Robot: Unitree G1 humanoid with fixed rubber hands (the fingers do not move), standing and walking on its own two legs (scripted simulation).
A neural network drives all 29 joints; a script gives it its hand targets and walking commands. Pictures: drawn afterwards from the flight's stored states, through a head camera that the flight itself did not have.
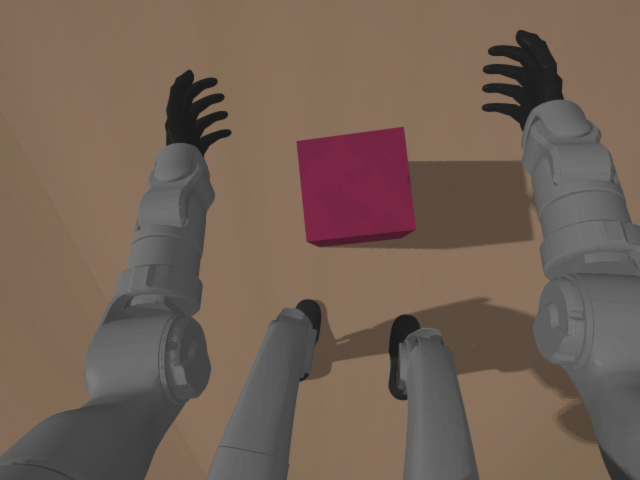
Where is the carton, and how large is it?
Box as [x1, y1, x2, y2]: [296, 127, 415, 246]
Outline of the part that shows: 403,127 296,141 306,240 308,242 318,246 399,238 415,229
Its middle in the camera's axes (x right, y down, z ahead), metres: +0.08 -0.11 +0.86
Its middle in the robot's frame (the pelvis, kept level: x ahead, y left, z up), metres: +0.49 +0.05 -0.52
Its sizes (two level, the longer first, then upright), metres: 0.210 0.200 0.250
